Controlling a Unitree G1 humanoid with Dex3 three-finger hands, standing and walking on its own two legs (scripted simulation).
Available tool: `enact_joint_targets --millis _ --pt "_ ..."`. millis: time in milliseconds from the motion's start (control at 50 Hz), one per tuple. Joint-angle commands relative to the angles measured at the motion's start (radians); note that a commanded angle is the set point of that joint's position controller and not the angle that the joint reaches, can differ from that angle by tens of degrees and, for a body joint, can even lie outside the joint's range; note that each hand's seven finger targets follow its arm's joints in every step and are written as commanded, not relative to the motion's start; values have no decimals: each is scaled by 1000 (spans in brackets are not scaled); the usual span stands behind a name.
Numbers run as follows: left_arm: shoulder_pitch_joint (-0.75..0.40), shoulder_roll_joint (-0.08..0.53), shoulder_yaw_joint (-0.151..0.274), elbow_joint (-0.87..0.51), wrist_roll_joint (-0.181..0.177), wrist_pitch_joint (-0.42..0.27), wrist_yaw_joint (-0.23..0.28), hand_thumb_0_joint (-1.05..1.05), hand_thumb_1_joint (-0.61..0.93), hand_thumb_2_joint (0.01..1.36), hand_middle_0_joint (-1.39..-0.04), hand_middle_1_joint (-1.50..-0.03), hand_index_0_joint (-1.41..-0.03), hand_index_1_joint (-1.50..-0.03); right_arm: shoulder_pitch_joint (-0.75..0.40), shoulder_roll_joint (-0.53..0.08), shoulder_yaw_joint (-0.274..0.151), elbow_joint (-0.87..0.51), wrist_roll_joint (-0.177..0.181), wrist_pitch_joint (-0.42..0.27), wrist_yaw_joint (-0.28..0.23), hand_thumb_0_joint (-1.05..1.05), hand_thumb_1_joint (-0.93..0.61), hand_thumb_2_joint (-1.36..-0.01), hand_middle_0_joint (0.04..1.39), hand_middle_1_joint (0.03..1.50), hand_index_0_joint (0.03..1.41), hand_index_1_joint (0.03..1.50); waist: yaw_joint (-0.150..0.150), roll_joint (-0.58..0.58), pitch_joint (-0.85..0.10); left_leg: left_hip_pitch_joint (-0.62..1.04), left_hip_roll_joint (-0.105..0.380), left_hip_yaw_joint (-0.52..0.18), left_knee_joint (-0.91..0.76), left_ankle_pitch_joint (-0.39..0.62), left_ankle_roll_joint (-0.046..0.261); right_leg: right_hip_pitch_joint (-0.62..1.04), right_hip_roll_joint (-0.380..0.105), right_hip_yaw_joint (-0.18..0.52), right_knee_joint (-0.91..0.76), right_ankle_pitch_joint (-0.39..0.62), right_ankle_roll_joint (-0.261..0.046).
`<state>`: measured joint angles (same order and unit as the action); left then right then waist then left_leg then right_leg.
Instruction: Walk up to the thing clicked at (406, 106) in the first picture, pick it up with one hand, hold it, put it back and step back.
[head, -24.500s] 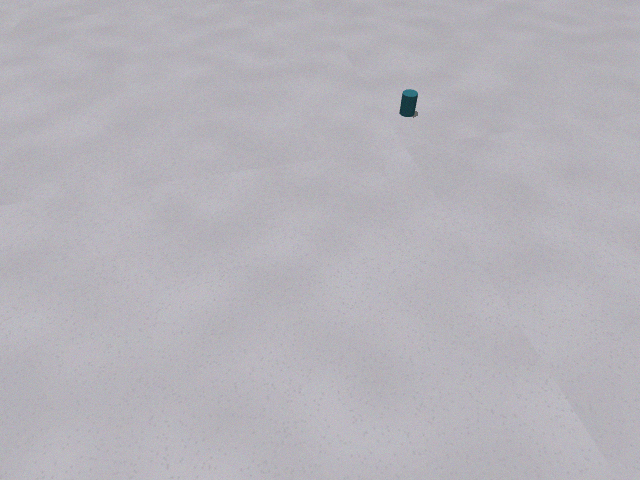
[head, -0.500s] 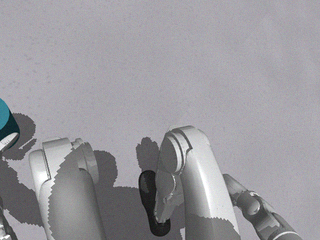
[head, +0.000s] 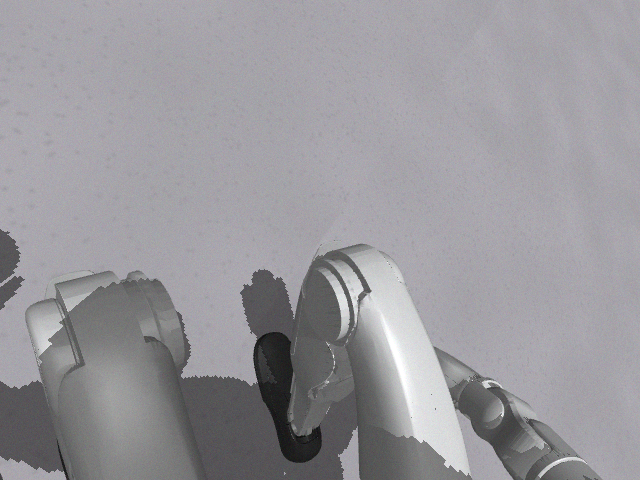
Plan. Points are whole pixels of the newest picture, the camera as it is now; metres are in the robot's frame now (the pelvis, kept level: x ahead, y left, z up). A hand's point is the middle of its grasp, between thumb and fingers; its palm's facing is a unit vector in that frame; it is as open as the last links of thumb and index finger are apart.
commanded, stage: lower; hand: left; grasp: from the side
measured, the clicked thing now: out of the picture +0.38 +0.31 -0.19
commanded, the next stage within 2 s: loosen in 0.22 s
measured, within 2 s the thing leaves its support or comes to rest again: rests again in 0.30 s
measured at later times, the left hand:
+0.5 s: hand out of the picture +0.37 +0.32 -0.19, palm faces +0.51 -0.86 +0.02, open 11.8 cm
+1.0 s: hand out of the picture +0.37 +0.32 -0.18, palm faces +0.51 -0.86 +0.02, open 16.6 cm
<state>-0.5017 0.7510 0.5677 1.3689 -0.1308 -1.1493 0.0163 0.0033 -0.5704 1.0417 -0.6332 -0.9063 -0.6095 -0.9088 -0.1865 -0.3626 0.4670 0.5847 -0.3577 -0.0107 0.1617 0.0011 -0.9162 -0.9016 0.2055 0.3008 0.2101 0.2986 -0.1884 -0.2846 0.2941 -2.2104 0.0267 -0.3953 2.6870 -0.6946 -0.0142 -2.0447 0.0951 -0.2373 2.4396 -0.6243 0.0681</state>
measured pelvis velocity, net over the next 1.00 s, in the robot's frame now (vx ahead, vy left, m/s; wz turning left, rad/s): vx -0.01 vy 0.01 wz -0.03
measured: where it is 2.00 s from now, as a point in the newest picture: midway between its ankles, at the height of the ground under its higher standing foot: (214, 457)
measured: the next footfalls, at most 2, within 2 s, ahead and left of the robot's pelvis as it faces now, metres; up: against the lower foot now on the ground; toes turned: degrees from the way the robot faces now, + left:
none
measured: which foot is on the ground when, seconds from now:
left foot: down 0.00-1.00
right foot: down 0.00-1.00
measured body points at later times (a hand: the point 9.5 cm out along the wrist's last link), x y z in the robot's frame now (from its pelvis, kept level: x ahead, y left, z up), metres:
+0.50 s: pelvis +0.00 +0.01 +0.00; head +0.20 +0.22 +0.33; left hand +0.34 +0.36 -0.18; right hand +0.19 -0.22 -0.02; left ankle +0.09 +0.13 -0.24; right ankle +0.14 -0.13 -0.24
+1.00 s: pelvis -0.01 +0.01 +0.00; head +0.19 +0.22 +0.33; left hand +0.34 +0.37 -0.18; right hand +0.19 -0.22 -0.02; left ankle +0.09 +0.13 -0.24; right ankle +0.14 -0.12 -0.24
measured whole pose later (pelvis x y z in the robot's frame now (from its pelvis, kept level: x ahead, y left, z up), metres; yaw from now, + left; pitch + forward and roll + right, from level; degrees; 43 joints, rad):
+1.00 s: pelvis -0.01 +0.01 +0.00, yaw -1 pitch +7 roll -19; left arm -0.50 0.80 0.56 1.41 -0.11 -1.19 0.05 -0.02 -0.57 0.18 -0.25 -0.17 -0.24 -0.19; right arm -0.20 -0.36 0.51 0.56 -0.38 -0.01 0.17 0.00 -0.91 -0.90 0.21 0.30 0.21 0.30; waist -0.18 -0.31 0.32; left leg -2.19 0.04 -0.43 2.71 -0.70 0.01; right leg -2.01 0.11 -0.26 2.42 -0.61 0.07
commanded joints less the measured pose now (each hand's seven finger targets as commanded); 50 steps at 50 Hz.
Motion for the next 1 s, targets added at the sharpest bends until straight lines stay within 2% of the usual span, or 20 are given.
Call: enact_joint_targets --millis 0,120,180,200,260,300,320,400,440,500,560,620,660,680,700,820,840,920,960,980 --pt "-175 166 5 -140 0 -93 10 0 61 1185 -1165 -1281 -1179 -1285 2 -362 -117 -26 -2 -1 -21 0 -908 -906 200 300 200 300 -99 546 -527 388 62 99 -358 87 -27 205 21 -134 -147 152 -71" --pt "-145 179 9 -113 6 -102 19 0 90 1197 -1167 -1276 -1179 -1284 -1 -364 -107 -28 -8 2 -20 0 -902 -905 200 300 200 300 -95 544 -506 380 64 91 -363 68 -26 207 26 -143 -148 141 -71" --pt "-163 191 10 -113 5 -108 24 0 84 1188 -1157 -1265 -1169 -1272 -5 -367 -101 -36 -12 3 -21 0 -901 -904 200 300 200 300 -108 548 -502 371 63 92 -355 54 -23 212 29 -145 -156 135 -71" --pt "-150 171 6 -112 1 -108 25 0 100 1212 -1151 -1274 -1163 -1282 -7 -363 -101 -35 -13 2 -20 0 -896 -904 200 300 200 300 -105 537 -507 372 62 96 -347 59 -21 221 31 -143 -160 140 -69" --pt "-165 200 9 -100 10 -116 29 0 93 1199 -1159 -1273 -1172 -1279 -13 -373 -97 -36 -14 1 -18 0 -901 -904 200 300 200 300 -114 538 -462 350 64 80 -363 20 -22 193 29 -156 -156 108 -69" --pt "-149 186 6 -91 15 -118 31 0 114 1208 -1166 -1278 -1179 -1283 -6 -373 -97 -34 -18 3 -17 0 -896 -903 200 300 200 300 -117 547 -491 387 67 72 -364 52 -28 205 30 -158 -147 135 -69" --pt "-158 185 0 -100 15 -125 32 0 81 1128 -1184 -1223 -1198 -1225 -13 -377 -97 -32 -20 3 -16 0 -904 -900 201 300 200 300 -118 556 -479 386 68 69 -366 51 -30 195 28 -158 -141 137 -69" --pt "-143 197 13 -98 12 -128 38 0 -111 808 -955 -912 -973 -905 -14 -378 -96 -35 -21 3 -15 0 -912 -896 201 300 200 300 -106 559 -481 398 68 73 -361 72 -29 204 30 -154 -145 149 -69" --pt "-153 188 5 -102 12 -126 40 0 -194 648 -891 -825 -908 -814 -13 -374 -92 -34 -23 1 -15 0 -914 -896 201 300 200 300 -116 565 -480 401 69 71 -362 76 -29 208 31 -155 -146 156 -69" --pt "-150 193 5 -98 15 -124 43 0 -406 492 -668 -604 -671 -608 -10 -376 -91 -35 -22 4 -12 0 -918 -902 201 301 200 301 -117 557 -482 394 69 68 -363 77 -29 212 32 -158 -146 155 -69" --pt "-149 190 -2 -90 19 -116 42 0 -501 346 -537 -445 -537 -451 -9 -375 -93 -35 -23 5 -12 0 -918 -902 201 301 200 301 -114 555 -467 385 70 69 -368 56 -27 201 31 -156 -150 139 -70" --pt "-141 177 -7 -88 11 -108 44 0 -554 299 -476 -381 -473 -390 -9 -369 -91 -42 -20 3 -11 0 -917 -903 201 301 200 301 -110 530 -479 376 68 75 -360 54 -22 214 37 -155 -160 139 -69" --pt "-170 175 -24 -89 15 -110 43 0 -569 261 -427 -332 -425 -339 -22 -375 -93 -45 -18 2 -10 0 -920 -903 201 301 201 301 -124 533 -442 356 69 70 -367 9 -22 185 33 -159 -161 107 -68" --pt "-151 185 -4 -89 13 -111 44 0 -568 261 -413 -318 -408 -328 -12 -372 -94 -38 -19 0 -11 0 -918 -904 201 301 201 301 -110 538 -460 371 69 70 -365 23 -22 196 36 -155 -157 120 -69" --pt "-155 185 -8 -88 17 -113 44 0 -566 232 -396 -294 -393 -300 -14 -377 -96 -37 -19 3 -11 0 -921 -904 201 301 201 301 -121 541 -459 377 71 63 -369 29 -26 191 34 -161 -153 124 -68" --pt "-163 186 -10 -87 16 -118 46 0 -611 145 -244 -143 -234 -156 -16 -370 -91 -42 -20 1 -10 0 -917 -905 201 301 201 301 -115 535 -461 373 70 65 -366 44 -23 196 35 -156 -152 132 -71" --pt "-153 169 -13 -81 15 -118 46 0 -601 151 -231 -134 -221 -148 -13 -370 -91 -43 -22 1 -9 0 -914 -905 201 301 201 301 -116 531 -473 387 70 65 -365 63 -25 212 37 -158 -155 146 -69" --pt "-146 188 -9 -72 19 -113 38 0 -511 127 -93 -52 -87 -60 -17 -370 -89 -45 -20 5 -12 0 -886 -898 202 301 201 301 -112 524 -461 371 72 68 -363 48 -22 209 37 -155 -160 134 -67" --pt "-159 239 9 -107 22 -114 31 0 -496 128 -76 -36 -67 -46 -13 -371 -88 -41 -15 9 -15 0 -885 -899 202 301 201 301 -97 562 -459 378 75 70 -375 35 -22 197 34 -149 -153 117 -71" --pt "-145 243 34 -120 17 -110 28 0 -497 133 -76 -41 -68 -50 -2 -372 -93 -35 -16 13 -17 0 -887 -899 202 301 201 301 -86 571 -481 404 78 69 -379 53 -27 207 34 -147 -152 128 -70"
